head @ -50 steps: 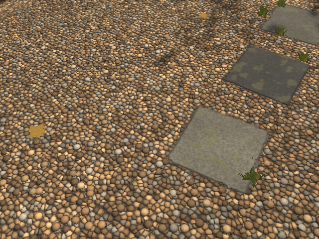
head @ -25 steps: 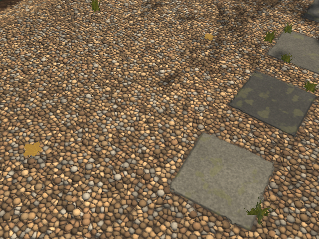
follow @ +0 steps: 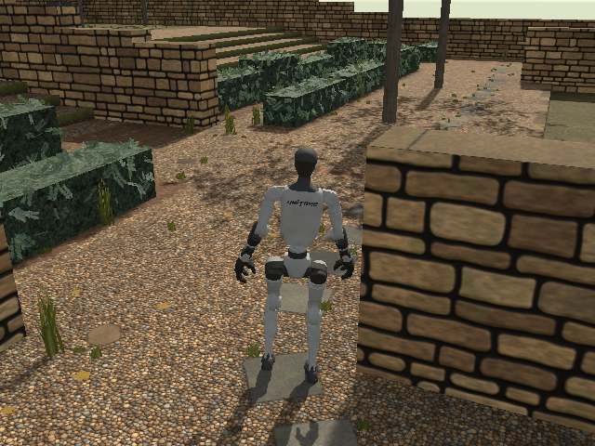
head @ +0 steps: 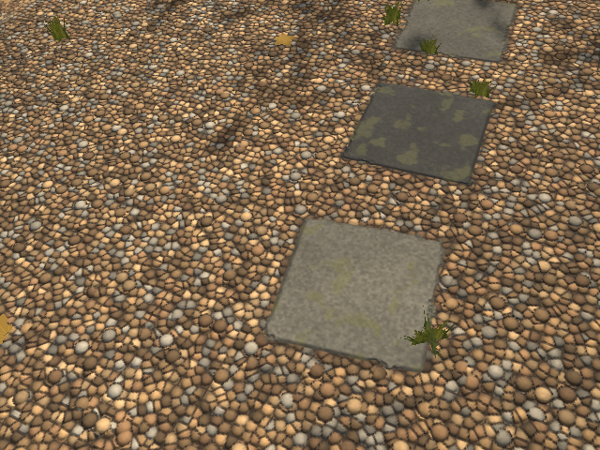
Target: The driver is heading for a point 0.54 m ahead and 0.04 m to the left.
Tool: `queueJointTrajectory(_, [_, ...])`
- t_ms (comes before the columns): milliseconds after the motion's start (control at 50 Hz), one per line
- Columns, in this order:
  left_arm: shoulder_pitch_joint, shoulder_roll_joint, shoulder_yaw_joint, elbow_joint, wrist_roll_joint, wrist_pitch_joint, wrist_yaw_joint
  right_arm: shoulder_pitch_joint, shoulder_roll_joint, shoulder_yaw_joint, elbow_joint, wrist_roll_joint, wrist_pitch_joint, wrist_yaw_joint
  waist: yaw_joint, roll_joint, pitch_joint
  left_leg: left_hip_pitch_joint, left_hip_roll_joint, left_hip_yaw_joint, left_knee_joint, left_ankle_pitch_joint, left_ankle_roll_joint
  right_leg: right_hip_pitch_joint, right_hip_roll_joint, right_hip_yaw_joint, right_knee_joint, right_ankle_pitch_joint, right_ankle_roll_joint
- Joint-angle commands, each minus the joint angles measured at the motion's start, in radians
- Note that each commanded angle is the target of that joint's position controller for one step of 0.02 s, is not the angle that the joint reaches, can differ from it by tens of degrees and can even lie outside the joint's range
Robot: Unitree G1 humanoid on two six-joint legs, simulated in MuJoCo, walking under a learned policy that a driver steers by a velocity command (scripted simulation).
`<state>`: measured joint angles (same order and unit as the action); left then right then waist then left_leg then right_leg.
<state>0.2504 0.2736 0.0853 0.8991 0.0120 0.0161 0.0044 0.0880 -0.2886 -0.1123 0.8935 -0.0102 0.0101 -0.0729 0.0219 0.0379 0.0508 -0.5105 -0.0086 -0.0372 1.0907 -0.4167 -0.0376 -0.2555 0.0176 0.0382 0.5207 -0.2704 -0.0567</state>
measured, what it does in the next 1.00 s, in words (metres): walks ahead: left foot, then right foot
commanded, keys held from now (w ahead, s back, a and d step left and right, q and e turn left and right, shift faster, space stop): e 0.04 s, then no key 0.22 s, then w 0.74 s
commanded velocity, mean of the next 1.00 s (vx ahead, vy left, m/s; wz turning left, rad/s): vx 0.26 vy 0.00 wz -0.15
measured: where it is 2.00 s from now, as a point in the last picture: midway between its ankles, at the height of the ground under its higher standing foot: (354, 445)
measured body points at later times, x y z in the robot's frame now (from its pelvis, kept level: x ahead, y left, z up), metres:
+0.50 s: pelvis +0.05 +0.02 +0.00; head +0.06 +0.03 +0.45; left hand +0.20 +0.28 -0.13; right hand +0.06 -0.26 -0.13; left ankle +0.04 +0.17 -0.74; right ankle +0.01 -0.07 -0.72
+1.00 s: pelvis +0.25 +0.01 +0.00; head +0.28 -0.01 +0.44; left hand +0.19 +0.29 -0.13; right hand +0.44 -0.24 -0.11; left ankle +0.45 +0.13 -0.71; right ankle +0.08 -0.09 -0.74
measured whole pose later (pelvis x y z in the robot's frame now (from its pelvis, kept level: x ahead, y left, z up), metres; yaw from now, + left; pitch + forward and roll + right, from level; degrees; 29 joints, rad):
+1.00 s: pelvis +0.25 +0.01 +0.00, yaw -6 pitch +1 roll +1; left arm 0.46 0.25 0.09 1.05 -0.03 -0.08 0.01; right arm 0.01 -0.23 -0.05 0.81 0.01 -0.06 0.01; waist 0.09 0.01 0.05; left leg -0.59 0.04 0.03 0.55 0.01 0.02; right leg 0.14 -0.02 -0.02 0.19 -0.35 0.00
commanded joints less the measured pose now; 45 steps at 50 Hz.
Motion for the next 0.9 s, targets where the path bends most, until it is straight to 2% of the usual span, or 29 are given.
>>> queueJointTrajectory(20, [-0.015,0.177,0.025,-0.072,-0.014,-0.024,0.021,0.0,-0.084,-0.031,-0.059,0.003,-0.022,0.003,-0.03,-0.112,-0.07,-0.077,0.019,-0.083,0.011,0.098,-0.01,0.146,-0.246,0.339,-0.254,0.27,-0.152])
queueJointTrajectory(80, [-0.005,0.174,0.022,-0.072,-0.018,-0.027,0.025,0.005,-0.071,-0.029,-0.061,0.012,-0.022,0.006,-0.027,-0.141,-0.075,-0.087,0.018,-0.083,-0.089,0.125,-0.03,0.227,-0.237,0.312,-0.249,0.332,-0.156])
queueJointTrajectory(100, [0.007,0.174,0.021,-0.066,-0.011,-0.024,0.025,0.006,-0.061,-0.025,-0.057,0.016,-0.023,0.006,-0.021,-0.152,-0.067,-0.078,0.022,-0.075,-0.144,0.13,-0.036,0.235,-0.226,0.291,-0.255,0.306,-0.151])
queueJointTrajectory(120, [-0.017,0.157,0.015,-0.069,-0.018,-0.024,0.021,-0.003,-0.062,-0.022,-0.059,0.022,-0.023,0.008,-0.014,-0.171,-0.064,-0.054,0.022,-0.064,-0.205,0.132,-0.042,0.223,-0.206,0.283,-0.252,0.301,-0.144])
queueJointTrajectory(160, [-0.024,0.169,0.016,-0.064,-0.015,-0.02,0.018,-0.012,-0.051,-0.014,-0.06,0.022,-0.025,0.015,-0.002,-0.187,-0.059,0.005,0.029,-0.055,-0.283,0.137,-0.051,0.203,-0.2,0.281,-0.256,0.28,-0.147])
queueJointTrajectory(260, [-0.076,0.176,0.01,-0.056,-0.007,-0.012,0.007,0.008,-0.069,-0.007,-0.046,0.025,-0.042,0.029,0.008,-0.184,-0.051,0.151,0.039,-0.036,-0.445,0.119,-0.045,0.151,-0.21,0.3,-0.245,0.318,-0.169])
queueJointTrajectory(320, [-0.102,0.131,-0.014,-0.035,-0.023,-0.012,0.008,0.079,-0.051,0.003,-0.008,0.021,-0.062,0.048,-0.038,-0.157,-0.062,0.335,0.028,0.005,-0.728,0.284,-0.004,0.086,-0.155,0.286,-0.249,0.044,-0.12])
queueJointTrajectory(340, [-0.071,0.129,-0.016,-0.02,-0.023,-0.016,0.007,0.093,-0.069,0.002,-0.001,0.012,-0.068,0.052,-0.042,-0.134,-0.059,0.402,0.031,-0.006,-0.772,0.327,0.013,0.05,-0.121,0.28,-0.237,-0.015,-0.085])
queueJointTrajectory(360, [-0.058,0.128,-0.017,-0.013,-0.015,-0.022,0.007,0.139,-0.1,-0.001,0.006,0.006,-0.073,0.052,-0.048,-0.1,-0.079,0.481,0.092,-0.056,-0.746,0.336,0.041,-0.004,-0.086,0.252,-0.181,-0.053,-0.056])
queueJointTrajectory(380, [-0.041,0.093,-0.025,-0.015,-0.006,-0.031,0.007,0.173,-0.143,-0.004,0.012,0.009,-0.075,0.051,-0.031,0.027,-0.098,0.529,0.161,-0.122,-0.741,0.342,0.089,-0.068,0.009,0.156,-0.049,-0.127,-0.022])
queueJointTrajectory(400, [-0.051,0.063,-0.036,-0.037,-0.02,-0.042,0.008,0.194,-0.186,-0.017,0.046,0.018,-0.065,0.054,-0.026,0.216,-0.087,0.499,0.191,-0.221,-0.802,0.004,0.174,-0.139,0.08,0.024,0.04,-0.206,0.007])
queueJointTrajectory(420, [-0.121,0.099,-0.034,-0.052,-0.028,-0.054,0.01,0.188,-0.153,-0.011,0.038,0.018,-0.065,0.056,-0.066,0.219,-0.011,0.435,0.241,-0.345,-0.902,-0.197,0.214,-0.176,0.058,-0.005,0.109,-0.211,0.017])
queueJointTrajectory(440, [-0.163,0.126,-0.027,-0.064,-0.031,-0.064,0.008,0.184,-0.139,-0.005,0.037,0.015,-0.066,0.053,-0.074,0.213,0.042,0.392,0.28,-0.396,-0.947,-0.222,0.227,-0.202,0.022,-0.011,0.165,-0.197,0.017])
queueJointTrajectory(460, [-0.174,0.147,-0.013,-0.056,-0.031,-0.068,-0.001,0.184,-0.151,-0.006,0.033,0.015,-0.078,0.05,-0.073,0.192,0.059,0.391,0.301,-0.411,-0.96,-0.222,0.249,-0.23,0.0,-0.013,0.243,-0.231,0.017])
queueJointTrajectory(500, [-0.158,0.138,-0.01,-0.051,-0.036,-0.079,-0.017,0.18,-0.16,-0.008,0.026,0.03,-0.093,0.049,-0.055,0.162,0.066,0.407,0.319,-0.395,-0.974,-0.158,0.256,-0.262,-0.059,0.011,0.284,-0.242,-0.002])
queueJointTrajectory(540, [-0.133,0.117,-0.012,-0.029,-0.033,-0.088,-0.024,0.146,-0.146,-0.005,0.006,0.033,-0.092,0.048,-0.038,0.131,0.055,0.367,0.25,-0.28,-0.969,-0.074,0.221,-0.155,-0.058,-0.027,0.172,-0.185,-0.01])
queueJointTrajectory(580, [-0.085,0.092,-0.013,0.004,-0.028,-0.095,-0.031,0.122,-0.149,-0.004,-0.001,0.035,-0.082,0.053,-0.002,0.111,0.028,0.27,0.192,-0.173,-0.926,0.023,0.203,0.052,-0.019,-0.095,0.018,-0.015,-0.007])
queueJointTrajectory(600, [-0.034,0.096,-0.005,0.033,-0.031,-0.093,-0.032,0.126,-0.133,0.001,-0.004,0.029,-0.075,0.056,0.023,0.071,-0.008,0.222,0.159,-0.124,-0.859,0.099,0.187,0.174,0.012,-0.126,-0.03,0.063,0.0])
queueJointTrajectory(620, [0.053,0.122,0.015,0.064,-0.042,-0.087,-0.025,0.159,-0.1,0.012,0.007,0.02,-0.066,0.062,0.039,0.031,-0.039,0.174,0.138,-0.089,-0.785,0.151,0.167,0.287,-0.002,-0.092,-0.063,0.068,-0.003])
queueJointTrajectory(640, [0.156,0.169,0.031,0.084,-0.046,-0.083,-0.015,0.132,-0.047,0.031,-0.013,0.007,-0.07,0.068,0.074,-0.077,-0.065,0.085,0.069,-0.012,-0.584,0.171,0.114,0.391,-0.126,0.085,-0.13,0.054,-0.045])
queueJointTrajectory(660, [0.25,0.277,0.057,0.101,-0.046,-0.075,-0.016,0.139,-0.002,0.044,-0.047,0.007,-0.083,0.066,0.089,-0.295,-0.088,-0.095,-0.028,0.072,-0.322,0.01,0.057,0.469,-0.324,0.427,-0.246,-0.049,-0.181])
queueJointTrajectory(680, [0.271,0.253,0.052,0.111,-0.038,-0.087,-0.022,0.111,-0.027,0.038,-0.057,0.033,-0.098,0.064,0.092,-0.28,-0.023,-0.238,-0.021,-0.001,-0.078,-0.182,0.056,0.433,-0.429,0.636,-0.309,-0.152,-0.283])
queueJointTrajectory(700, [0.213,0.197,0.036,0.095,-0.031,-0.103,-0.022,0.121,-0.055,0.031,-0.059,0.051,-0.111,0.07,0.051,-0.196,0.025,-0.318,0.036,-0.053,0.039,-0.136,0.08,0.412,-0.422,0.583,-0.311,-0.173,-0.276])
queueJointTrajectory(720, [0.164,0.167,0.028,0.08,-0.025,-0.113,-0.023,0.124,-0.059,0.03,-0.049,0.05,-0.117,0.075,0.032,-0.171,0.032,-0.335,0.075,-0.049,0.063,-0.04,0.097,0.405,-0.379,0.485,-0.314,-0.129,-0.235])
queueJointTrajectory(760, [0.106,0.139,0.017,0.068,-0.025,-0.116,-0.022,0.092,-0.062,0.023,-0.053,0.024,-0.116,0.079,0.012,-0.122,0.052,-0.313,0.122,-0.033,-0.019,0.108,0.088,0.359,-0.332,0.33,-0.337,0.092,-0.174])
queueJointTrajectory(780, [0.113,0.126,0.012,0.073,-0.022,-0.112,-0.019,0.08,-0.046,0.025,-0.058,0.017,-0.112,0.084,0.011,-0.128,0.045,-0.272,0.126,-0.016,-0.059,0.153,0.073,0.334,-0.309,0.268,-0.35,0.184,-0.159])
queueJointTrajectory(800, [0.122,0.13,0.012,0.081,-0.015,-0.107,-0.01,0.066,-0.028,0.027,-0.062,0.021,-0.108,0.085,0.009,-0.133,0.038,-0.245,0.122,0.0,-0.089,0.195,0.06,0.307,-0.3,0.223,-0.358,0.258,-0.152])
queueJointTrajectory(880, [0.145,0.158,0.021,0.089,-0.016,-0.091,0.012,-0.083,0.035,0.056,-0.12,0.023,-0.102,0.091,0.036,-0.134,0.068,-0.147,0.08,0.065,-0.371,0.399,0.038,0.198,-0.234,0.054,-0.387,0.365,-0.119])
queueJointTrajectory(900, [0.157,0.174,0.031,0.087,-0.027,-0.092,0.013,-0.113,0.05,0.06,-0.132,0.026,-0.094,0.086,0.044,-0.135,0.079,-0.085,0.06,0.084,-0.436,0.447,0.036,0.164,-0.226,0.035,-0.395,0.398,-0.116])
